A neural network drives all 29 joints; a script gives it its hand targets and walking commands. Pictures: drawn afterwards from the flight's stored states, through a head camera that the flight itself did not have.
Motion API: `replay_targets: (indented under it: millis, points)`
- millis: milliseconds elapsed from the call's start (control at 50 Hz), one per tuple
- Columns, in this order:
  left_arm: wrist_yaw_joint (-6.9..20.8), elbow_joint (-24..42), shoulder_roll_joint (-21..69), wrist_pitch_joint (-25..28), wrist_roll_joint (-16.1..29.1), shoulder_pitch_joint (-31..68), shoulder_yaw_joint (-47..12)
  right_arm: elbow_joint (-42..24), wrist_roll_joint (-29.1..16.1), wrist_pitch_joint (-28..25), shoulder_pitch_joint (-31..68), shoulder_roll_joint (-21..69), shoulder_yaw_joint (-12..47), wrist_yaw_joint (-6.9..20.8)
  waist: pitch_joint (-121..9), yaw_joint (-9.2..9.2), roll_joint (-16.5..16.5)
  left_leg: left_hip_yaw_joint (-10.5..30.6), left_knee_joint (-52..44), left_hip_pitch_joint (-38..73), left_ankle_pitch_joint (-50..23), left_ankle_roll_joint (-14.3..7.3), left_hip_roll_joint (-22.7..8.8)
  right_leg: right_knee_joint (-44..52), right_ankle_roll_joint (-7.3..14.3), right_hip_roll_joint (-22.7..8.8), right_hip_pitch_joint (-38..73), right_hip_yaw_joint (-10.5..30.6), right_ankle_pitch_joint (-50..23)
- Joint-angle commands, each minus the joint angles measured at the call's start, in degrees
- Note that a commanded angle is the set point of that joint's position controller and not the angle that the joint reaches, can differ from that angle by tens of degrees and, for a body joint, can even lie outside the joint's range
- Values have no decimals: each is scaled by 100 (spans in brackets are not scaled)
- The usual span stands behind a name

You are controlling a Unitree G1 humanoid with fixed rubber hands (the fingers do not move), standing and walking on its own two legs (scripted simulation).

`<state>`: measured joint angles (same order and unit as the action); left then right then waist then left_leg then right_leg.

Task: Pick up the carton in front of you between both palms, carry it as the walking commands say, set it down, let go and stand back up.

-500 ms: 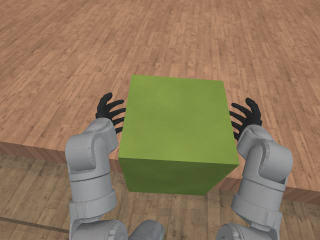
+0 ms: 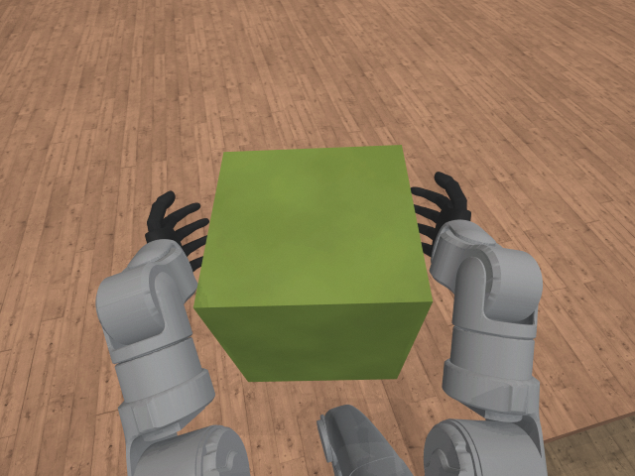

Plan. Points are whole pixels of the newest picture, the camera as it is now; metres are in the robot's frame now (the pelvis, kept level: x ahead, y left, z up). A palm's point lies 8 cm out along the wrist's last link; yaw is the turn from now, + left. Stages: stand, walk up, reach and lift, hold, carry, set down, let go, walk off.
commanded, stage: carry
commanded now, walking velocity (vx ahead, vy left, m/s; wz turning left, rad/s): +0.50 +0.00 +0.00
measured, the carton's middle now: (317, 275) +0.36 -0.07 +0.05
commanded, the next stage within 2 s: none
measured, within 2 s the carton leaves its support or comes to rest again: neither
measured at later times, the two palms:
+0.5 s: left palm out of the picture +0.70 +0.15 +0.33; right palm out of the picture +0.73 -0.16 +0.33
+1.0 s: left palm out of the picture +1.01 +0.14 +0.28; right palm out of the picture +1.02 -0.16 +0.28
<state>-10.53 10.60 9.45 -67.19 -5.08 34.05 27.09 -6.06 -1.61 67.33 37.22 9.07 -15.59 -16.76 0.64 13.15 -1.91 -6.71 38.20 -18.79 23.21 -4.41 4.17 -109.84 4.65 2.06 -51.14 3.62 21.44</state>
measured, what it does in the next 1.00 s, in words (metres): climbs: right foot 0.16 m higher, then left foot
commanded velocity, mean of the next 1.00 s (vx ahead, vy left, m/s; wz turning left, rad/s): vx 0.50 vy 0.00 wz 0.00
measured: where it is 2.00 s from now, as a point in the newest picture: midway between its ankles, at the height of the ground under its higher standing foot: (258, 169)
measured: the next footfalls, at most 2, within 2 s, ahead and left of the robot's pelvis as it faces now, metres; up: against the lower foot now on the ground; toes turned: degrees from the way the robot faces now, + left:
right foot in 0.22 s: +0.43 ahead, -0.16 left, +0.16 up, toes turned -5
left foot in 0.58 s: +0.56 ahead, +0.10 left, +0.16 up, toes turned +4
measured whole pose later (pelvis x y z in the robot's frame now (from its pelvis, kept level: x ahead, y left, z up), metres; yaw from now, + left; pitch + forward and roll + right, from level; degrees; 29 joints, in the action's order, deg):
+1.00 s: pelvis +0.69 -0.02 +0.17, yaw +1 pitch +6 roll +1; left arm -8.9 2.1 9.8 -62.2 -5.8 27.0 20.3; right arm -1.2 7.0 63.4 27.7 11.0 -18.1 -9.1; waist -7.9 0.5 -0.5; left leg -2.8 21.4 -0.8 25.1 0.9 -0.9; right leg -26.2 2.6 -1.1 -29.5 -9.3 1.9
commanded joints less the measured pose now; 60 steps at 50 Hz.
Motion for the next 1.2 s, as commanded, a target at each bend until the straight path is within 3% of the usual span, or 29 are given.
replay_targets:
  millis: [0, 60, 80, 100, 120, 140, 160, 180, 200, 220, 260, 300, 320, 340, 400, 440, 480, 500, 540, 560, 600, 660, 840, 920, 940, 980, 1000, 1060, 1180]
  points:
    - [-205, 135, 2669, 106, 646, 3375, -3193, -467, -1586, -78, 3622, 3934, 3650, 671, -2036, -291, 413, 2832, -1888, 4376, -2714, -1091, -2130, -799, 258, -657, -3812, -310, 1571]
    - [-332, 433, 2648, -153, 744, 3628, -3330, -375, -1443, 17, 3365, 3930, 3103, 704, -1685, -658, 767, 1617, -2685, 3750, -3394, -706, -1541, 2039, 269, -766, -2603, -1153, 1760]
    - [-379, 14, 2681, -292, 682, 3671, -3393, -32, -1126, 144, 3137, 3619, 2872, 665, -1562, -1173, 1016, 380, -3384, 1562, -4776, -778, -1095, 3859, 390, -290, 177, -2016, 1037]
    - [-338, 353, 2859, -353, 1028, 3720, -3625, -137, -1132, 204, 2841, 3844, 2869, 678, -2193, -1533, 1994, 67, -3069, 647, -6827, -567, -1350, 4102, 431, -156, 2684, -1911, -226]
    - [-362, 111, 2884, -423, 1017, 3682, -3815, -26, -847, 287, 2682, 3550, 2682, 655, -2904, -1694, 2089, -204, -2043, 609, -8796, -597, -1295, 3889, 427, 399, 3505, -2342, -793]
    - [-297, 284, 3164, -468, 1499, 4022, -4222, -5, -645, 365, 2386, 3125, 2278, 633, -3203, -2083, 2288, -129, -760, 655, -9403, -428, -1364, 4629, 359, 302, 4262, -1972, -1088]
    - [-264, -28, 3488, -480, 1510, 3686, -4103, -380, -500, 378, 2871, 3030, 2403, 604, -3340, -2546, 1336, -72, 910, 638, -9513, -179, -1100, 5932, 317, 380, 4799, -1579, -1166]
    - [-249, 559, 3666, -358, 1810, 4056, -4472, -187, -409, 360, 2706, 3164, 2312, 584, -3762, -2979, 279, 287, 3580, 157, -5637, 212, -320, 7686, 696, -234, 5323, 494, -1323]
    - [-245, 378, 3913, -298, 1853, 4460, -4578, -73, -98, 298, 2623, 3367, 2231, 592, -3786, -2432, -1129, 627, 6305, -1509, -689, 487, 839, 8391, 1741, -1848, 5999, 3774, -3537]
    - [-196, -80, 4255, -308, 2080, 4240, -4839, 456, 253, 274, 2023, 3021, 1550, 563, -4515, -2006, -249, 1800, 7866, -1623, -1003, 139, 491, 8274, 2232, -2118, 5444, 4605, -3230]
    - [-64, 443, 4706, -152, 2445, 5164, -5018, -607, 322, 49, 3368, 3152, 1495, 504, -3840, -1860, 382, 1959, 6781, -2218, -829, -207, -113, 8032, 1263, -1625, 4800, 3478, 25]
    - [148, -366, 5004, -220, 2717, 4666, -5072, -845, 98, -62, 3826, 2941, 1782, 491, -2825, -1465, 274, 2043, 6001, -2413, -59, -271, -776, 8081, 733, -1690, 3630, 3094, 254]
    - [231, 703, 5025, -58, 2890, 5172, -5101, -1246, -258, -163, 4248, 3313, 2033, 514, -2834, -1559, 23, 1980, 5907, -2714, 431, -282, -711, 7935, 893, -1987, 3959, 3069, 59]
    - [198, -280, 4930, -190, 2663, 4882, -4989, -167, 155, -107, 3741, 3061, 1756, 441, -2567, -1744, 557, 1768, 5802, -3134, 831, -279, -616, 8072, 1030, -2043, 4225, 3147, -414]
    - [113, -713, 4208, -119, 2140, 4054, -4640, 533, 379, 44, 2520, 2828, 1935, 447, -2572, -1668, 322, 977, 2242, -1883, 510, -185, -665, 7932, 687, -1426, 3827, 1176, -1050]
    - [115, -722, 4413, -67, 1873, 3924, -4346, 513, -97, 82, 3171, 3623, 2420, 581, -2527, -1663, -808, 175, 1207, -1248, -457, -156, -467, 8395, 708, -1292, 3655, 212, -1187]
    - [43, -1186, 4188, -160, 1455, 3482, -3902, 299, -300, 107, 3533, 3798, 2523, 714, -2514, -1526, -1216, -4, -62, -700, -984, -65, -362, 8183, 541, -1106, 3625, -202, -607]
    - [-13, -1230, 3995, -224, 1346, 3650, -3881, 781, -285, 201, 3421, 3742, 2476, 720, -2353, -1138, -744, -281, -552, -89, -972, 9, -167, 8039, 307, -960, 3510, -524, -611]
    - [-180, -1710, 3585, -332, 845, 3216, -3416, 996, -351, 227, 3410, 3485, 2376, 689, -2322, -1028, 178, 810, -957, 1019, -424, -163, -635, 6518, 65, -847, 2555, -831, -597]
    - [-234, -1690, 3535, -334, 595, 3128, -3098, 849, -647, 200, 4074, 3534, 2599, 656, -2383, -994, 1568, 3392, -1771, 1464, -521, -733, -1807, 5191, -311, -8, 1589, -1137, -124]
    - [-299, -1504, 3767, -352, 573, 3340, -2871, -370, -1024, 27, 4922, 3794, 2827, 576, -2337, -810, 1440, 4548, -1636, 2459, -2075, -1199, -2155, 3823, -295, 34, 134, -547, 873]
    - [-294, -1132, 3859, -154, 740, 3907, -3152, -61, -1175, -10, 4439, 4379, 2980, 620, -2737, -901, 227, 3174, -1332, 2803, -3648, -700, -2110, 4280, -344, -405, 121, -421, 21]
    - [-18, -1395, 4258, 200, 534, 2398, -3812, 795, -461, -337, 2409, 4405, 2909, 822, -2189, -1185, 1534, 908, -2303, 2506, -3987, -148, -1540, 7731, -333, -483, 1605, -987, -1662]
    - [268, -1000, 4851, 469, 1036, 2549, -4424, 444, -194, -541, 2119, 4941, 3253, 884, -2257, -1341, 589, 310, -1281, 2004, -5263, 170, -1370, 8634, -264, -61, 3639, -1712, -2421]
    - [317, -731, 4959, 547, 1110, 2262, -4471, 38, -225, -610, 1924, 4857, 3492, 876, -2637, -1458, 715, -5, -304, 1878, -4991, 443, -1278, 8833, -141, -242, 4512, -1241, -2204]
    - [344, -253, 4975, 642, 1401, 1868, -4872, -793, -361, -717, 1619, 4774, 3643, 841, -3541, -1441, -1032, 69, 2200, -914, -847, 691, -325, 8901, 754, -2269, 6863, 2253, -1269]
    - [314, -37, 4928, 681, 1395, 1476, -4995, -943, -427, -753, 1277, 4872, 3821, 839, -3407, -1436, -1330, 350, 3006, -2321, 465, 537, -237, 9041, 1070, -2613, 7658, 2708, -2030]
    - [329, 833, 5141, 853, 1379, 498, -5295, -1363, -476, -878, -12, 4873, 3995, 932, -3094, -1473, -104, 732, 2747, -2369, -184, 453, -869, 8956, 616, -2173, 6766, 1254, -3874]
    - [484, 1902, 4803, 761, 1584, -1405, -5343, -3060, -739, -887, -1135, 4702, 4544, 918, -2525, -1427, -496, 187, 1050, -2006, -803, 544, -869, 9615, 427, -1828, 6237, -51, -3720]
